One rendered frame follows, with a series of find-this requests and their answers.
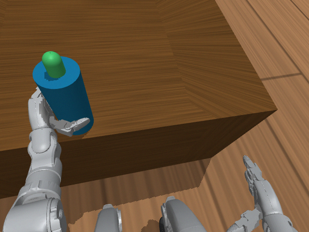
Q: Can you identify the left robot arm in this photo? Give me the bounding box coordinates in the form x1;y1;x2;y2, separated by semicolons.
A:
2;128;67;232

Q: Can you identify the bottle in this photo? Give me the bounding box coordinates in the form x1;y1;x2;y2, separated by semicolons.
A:
32;51;94;135

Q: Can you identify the right robot hand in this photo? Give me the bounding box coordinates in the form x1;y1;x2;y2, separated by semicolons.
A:
226;155;283;232

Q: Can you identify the left robot hand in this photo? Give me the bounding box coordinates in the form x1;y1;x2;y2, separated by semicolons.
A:
28;87;90;137

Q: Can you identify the right robot arm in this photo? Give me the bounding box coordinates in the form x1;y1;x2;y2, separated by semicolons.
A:
262;214;298;232

